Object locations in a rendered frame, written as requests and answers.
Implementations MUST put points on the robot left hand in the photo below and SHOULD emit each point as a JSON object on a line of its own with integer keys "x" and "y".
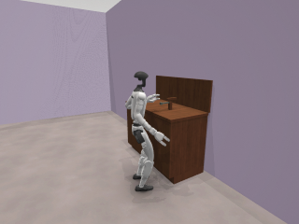
{"x": 151, "y": 100}

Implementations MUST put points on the robot right upper arm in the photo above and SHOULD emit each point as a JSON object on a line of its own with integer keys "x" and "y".
{"x": 140, "y": 99}

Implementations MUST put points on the right robot shin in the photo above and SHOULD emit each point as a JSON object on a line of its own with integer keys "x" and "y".
{"x": 145, "y": 172}

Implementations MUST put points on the robot right hand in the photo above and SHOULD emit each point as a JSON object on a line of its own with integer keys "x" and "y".
{"x": 159, "y": 137}

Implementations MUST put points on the right robot forearm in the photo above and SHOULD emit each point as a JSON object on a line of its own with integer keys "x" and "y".
{"x": 142, "y": 122}

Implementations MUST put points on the counter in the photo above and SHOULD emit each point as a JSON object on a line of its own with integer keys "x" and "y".
{"x": 183, "y": 121}

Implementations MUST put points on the robot left upper arm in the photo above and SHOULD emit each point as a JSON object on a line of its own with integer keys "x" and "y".
{"x": 128, "y": 104}

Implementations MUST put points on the humanoid robot head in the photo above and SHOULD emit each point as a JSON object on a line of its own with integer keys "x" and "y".
{"x": 141, "y": 76}

